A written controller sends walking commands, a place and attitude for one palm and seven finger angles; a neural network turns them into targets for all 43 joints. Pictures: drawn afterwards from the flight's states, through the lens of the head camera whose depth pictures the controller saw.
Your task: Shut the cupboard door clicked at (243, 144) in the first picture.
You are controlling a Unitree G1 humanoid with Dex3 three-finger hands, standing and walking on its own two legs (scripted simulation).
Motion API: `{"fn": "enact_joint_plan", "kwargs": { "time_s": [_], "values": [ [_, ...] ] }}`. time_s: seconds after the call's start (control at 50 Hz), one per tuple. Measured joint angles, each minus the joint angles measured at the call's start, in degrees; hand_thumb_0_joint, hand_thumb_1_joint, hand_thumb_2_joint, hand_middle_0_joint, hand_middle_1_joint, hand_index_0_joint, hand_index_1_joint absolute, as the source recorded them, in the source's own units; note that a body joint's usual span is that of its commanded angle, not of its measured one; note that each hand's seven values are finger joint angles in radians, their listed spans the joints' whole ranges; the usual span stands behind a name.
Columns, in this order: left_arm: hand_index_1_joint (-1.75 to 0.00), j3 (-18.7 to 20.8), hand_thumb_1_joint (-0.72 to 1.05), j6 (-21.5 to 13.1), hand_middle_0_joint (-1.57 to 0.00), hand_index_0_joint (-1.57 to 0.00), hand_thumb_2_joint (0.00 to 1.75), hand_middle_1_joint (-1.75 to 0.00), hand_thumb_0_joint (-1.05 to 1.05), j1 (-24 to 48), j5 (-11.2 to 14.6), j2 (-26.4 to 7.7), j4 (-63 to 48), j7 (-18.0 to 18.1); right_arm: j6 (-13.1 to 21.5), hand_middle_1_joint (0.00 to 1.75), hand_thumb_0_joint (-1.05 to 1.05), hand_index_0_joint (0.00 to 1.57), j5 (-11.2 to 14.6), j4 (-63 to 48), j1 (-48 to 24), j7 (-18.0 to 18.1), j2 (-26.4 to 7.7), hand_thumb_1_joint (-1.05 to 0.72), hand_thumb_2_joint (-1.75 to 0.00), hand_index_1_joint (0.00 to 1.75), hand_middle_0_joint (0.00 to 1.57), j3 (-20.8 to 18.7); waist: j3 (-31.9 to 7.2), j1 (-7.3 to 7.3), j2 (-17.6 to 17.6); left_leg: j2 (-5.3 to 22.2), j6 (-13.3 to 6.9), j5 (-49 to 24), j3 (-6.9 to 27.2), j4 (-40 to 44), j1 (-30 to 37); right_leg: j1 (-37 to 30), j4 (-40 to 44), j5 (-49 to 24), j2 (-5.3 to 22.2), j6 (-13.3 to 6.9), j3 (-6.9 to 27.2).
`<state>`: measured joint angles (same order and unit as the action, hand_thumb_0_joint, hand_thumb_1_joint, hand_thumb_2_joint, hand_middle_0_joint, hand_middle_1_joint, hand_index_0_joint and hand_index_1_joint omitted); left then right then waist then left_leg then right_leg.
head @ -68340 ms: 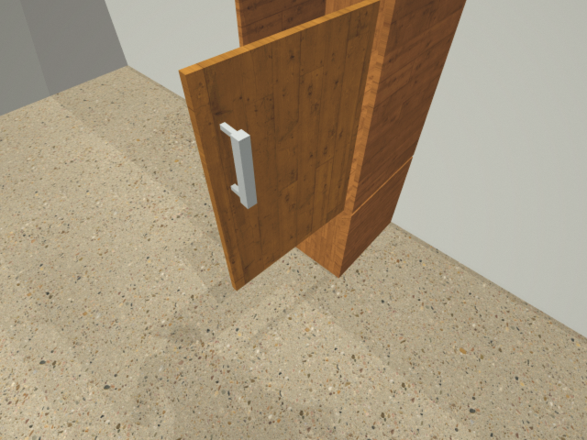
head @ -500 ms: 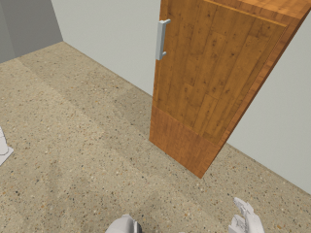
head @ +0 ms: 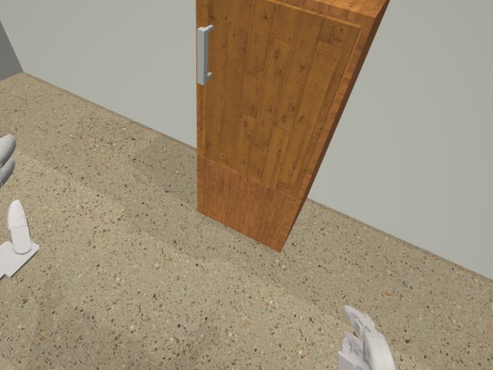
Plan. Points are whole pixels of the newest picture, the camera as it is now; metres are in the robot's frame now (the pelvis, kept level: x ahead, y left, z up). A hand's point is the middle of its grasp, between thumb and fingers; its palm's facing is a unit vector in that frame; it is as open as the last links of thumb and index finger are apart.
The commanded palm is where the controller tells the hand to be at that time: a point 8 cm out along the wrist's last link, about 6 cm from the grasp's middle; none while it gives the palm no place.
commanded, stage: stop stepping back and stand still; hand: left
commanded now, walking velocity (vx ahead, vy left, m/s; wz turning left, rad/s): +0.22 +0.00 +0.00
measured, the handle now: (206, 55) +0.90 +0.15 +0.08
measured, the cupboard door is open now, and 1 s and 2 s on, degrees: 0 0 0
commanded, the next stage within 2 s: let the arm hang, fingers relaxed in 0.58 s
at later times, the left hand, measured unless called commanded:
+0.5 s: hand (14, 297) +0.16 +0.25 +0.16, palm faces +0.39 -0.82 -0.43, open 7.5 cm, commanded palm +0.09 +0.30 +0.18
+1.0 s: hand out of the picture +0.03 +0.17 -0.16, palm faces +0.04 -0.99 -0.15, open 7.0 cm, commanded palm none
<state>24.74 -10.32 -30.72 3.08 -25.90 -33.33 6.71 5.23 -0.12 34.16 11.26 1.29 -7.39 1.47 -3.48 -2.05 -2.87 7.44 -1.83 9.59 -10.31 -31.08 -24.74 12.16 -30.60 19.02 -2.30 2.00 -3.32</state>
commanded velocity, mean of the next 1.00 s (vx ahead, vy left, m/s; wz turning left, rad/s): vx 0.08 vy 0.01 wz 0.00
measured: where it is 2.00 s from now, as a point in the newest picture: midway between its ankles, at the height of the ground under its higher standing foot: outside the picture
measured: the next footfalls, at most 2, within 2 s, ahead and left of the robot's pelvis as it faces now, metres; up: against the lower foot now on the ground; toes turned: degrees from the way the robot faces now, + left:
right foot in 0.02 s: -0.02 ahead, -0.10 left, +0.00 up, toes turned +1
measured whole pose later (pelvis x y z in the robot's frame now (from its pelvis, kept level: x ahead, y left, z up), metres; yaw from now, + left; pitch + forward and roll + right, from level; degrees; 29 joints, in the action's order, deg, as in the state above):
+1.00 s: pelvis -0.05 +0.00 -0.01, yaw +2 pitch +0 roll +0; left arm 0.3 2.0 -17.7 -0.5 -9.5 44.2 1.3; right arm -1.4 -1.3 50.3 11.5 0.3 -13.7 0.4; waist 1.3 -1.5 -2.4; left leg -2.7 -2.1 11.7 0.0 -32.6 -20.5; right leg 14.1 -33.9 19.7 -2.1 -2.4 -1.0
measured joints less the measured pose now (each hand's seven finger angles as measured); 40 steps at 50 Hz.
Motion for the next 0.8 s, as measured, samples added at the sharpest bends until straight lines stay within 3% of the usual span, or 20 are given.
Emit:
{"fn": "enact_joint_plan", "kwargs": {
  "time_s": [0.04,0.08,0.2,0.3,0.36,0.42,0.5,0.6,0.68,0.7,0.76,0.8],
  "values": [
    [-0.3,1.12,0.89,0.16,-0.21,-0.21,0.9,-0.3,0.02,-1.24,0.2,-1.68,0.31,-0.11,-0.68,0.3,0.01,0.21,0.26,-0.65,0.28,0.19,-0.72,-0.9,-0.9,0.3,0.21,-0.03,0.08,-0.86,-0.01,-0.04,0.4,-0.71,-0.23,-0.67,-2.06,-1.41,4.53,2.1,-0.05,-2.43,0.21],
    [-0.3,1.49,0.89,0.54,-0.22,-0.21,0.9,-0.3,0.01,-2.63,0.6,-2.28,0.9,-0.01,-1.98,0.3,0.01,0.21,0.25,-0.49,0.93,0.55,-1.99,-0.9,-0.9,0.3,0.21,-0.53,1.01,-1.66,1.16,-0.75,1.42,2.17,2.09,-1.4,-2.66,-0.67,3.99,0.13,-0.61,-3.73,-0.2],
    [-0.3,1.58,0.88,0.98,-0.22,-0.22,0.9,-0.3,0.01,-8.61,0.43,-1.81,0.86,2.52,-3.62,0.3,0.01,0.21,0.67,2.82,8.18,2.16,-6.15,-0.9,-0.9,0.3,0.21,-2.04,-3.65,0.07,1.41,-5.05,1.98,8.51,7.57,-6.05,1.47,-1.08,2.45,-0.69,-0.49,-3.78,2.02],
    [-0.3,-1.13,0.88,0.34,-0.22,-0.21,0.9,-0.3,0.01,0.37,-1.57,3.0,7.54,4.01,-3.12,0.3,0.01,0.2,0.5,6.33,10.78,4.1,-8.48,-0.9,-0.9,0.3,0.2,-3.28,-4.55,0.38,1.87,-6.66,-0.17,6.18,8.21,-5.26,4.37,-1.24,-1.84,2.11,0.95,-3.2,0.78],
    [-0.3,-1.18,0.89,0.84,-0.21,-0.21,0.9,-0.3,0.01,3.2,-2.01,5.02,11.31,4.26,-2.62,0.3,0.01,0.2,0.42,6.16,9.27,4.56,-7.73,-0.91,-0.9,0.3,0.2,-2.75,-3.62,-0.44,1.72,-7.22,-0.9,5.09,7.5,-4.56,4.57,0.05,-4.49,5.11,1.08,-3.08,2.02],
    [-0.3,-1.19,0.89,1.53,-0.21,-0.21,0.9,-0.3,0.01,3.88,-2.05,4.27,11.98,3.61,-1.28,0.3,0.01,0.2,0.03,4.46,7.44,4.46,-5.06,-0.91,-0.9,0.3,0.2,-1.97,-1.67,-1.68,1.24,-7.73,-0.87,3.17,7.4,-2.04,4.64,0.9,-4.6,5.07,0.63,-2.9,2.12],
    [-0.3,-1.36,0.89,0.55,-0.21,-0.21,0.9,-0.3,0.02,0.1,-1.7,2.31,6.85,2.44,0.01,0.3,0.01,0.2,-0.26,2.72,5.49,3.07,-2.32,-0.9,-0.9,0.3,0.2,-0.42,0.47,-2.29,1.71,-7.38,-0.25,1.47,7.99,0.01,4.24,-0.05,1.0,-1.83,-0.15,-3.73,1.43],
    [-0.3,-0.98,0.88,-1.54,-0.22,-0.21,0.9,-0.3,0.02,-6.2,-1.08,0.82,1.94,2.14,-1.09,0.3,0.01,0.21,0.01,2.77,5.12,1.82,-2.3,-0.9,-0.9,0.3,0.21,-0.07,-1.07,0.12,3.64,-6.79,1.19,4.63,9.03,-2.42,3.14,-0.65,2.68,-1.34,-1.34,-4.28,1.71],
    [-0.3,-0.73,0.88,-1.38,-0.22,-0.22,0.9,-0.3,0.01,-3.92,-0.94,1.52,5.91,2.69,-1.92,0.3,0.01,0.21,0.6,4.33,4.48,2.61,-3.43,-0.9,-0.9,0.3,0.21,-0.43,-1.66,2.27,3.73,-7.73,-0.81,4.19,8.42,-1.67,5.53,-2.51,2.33,0.05,-0.48,-3.33,2.39],
    [-0.3,-1.87,0.88,-1.41,-0.22,-0.21,0.9,-0.3,0.01,-1.46,-1.76,1.93,9.72,1.94,-0.79,0.3,0.01,0.21,0.61,5.39,3.93,1.79,-4.27,-0.9,-0.9,0.3,0.21,-0.75,-1.87,2.68,4.17,-8.01,-1.09,4.46,8.47,-1.83,5.36,-1.88,1.18,0.12,-0.14,-2.96,1.99],
    [-0.3,-8.87,0.89,5.63,-0.21,-0.2,0.9,-0.3,0.0,7.96,-3.39,4.43,27.65,-1.63,-0.59,0.3,0.01,0.21,0.0,8.17,0.18,-0.47,-7.89,-0.9,-0.9,0.3,0.21,-1.33,-1.14,3.16,5.7,-9.89,-1.98,4.27,8.21,-2.52,4.33,1.99,-5.92,2.33,1.66,-2.15,2.35],
    [-0.29,-13.45,0.9,10.34,-0.2,-0.2,0.9,-0.3,0.0,12.34,-3.95,6.52,40.61,-3.22,-1.4,0.3,0.01,0.21,-0.76,8.96,-2.62,-0.7,-9.1,-0.9,-0.9,0.3,0.21,-1.38,0.11,2.5,5.55,-11.32,-2.61,3.63,7.29,-2.38,3.61,5.21,-11.13,6.58,2.44,-1.95,4.52]
  ]
}}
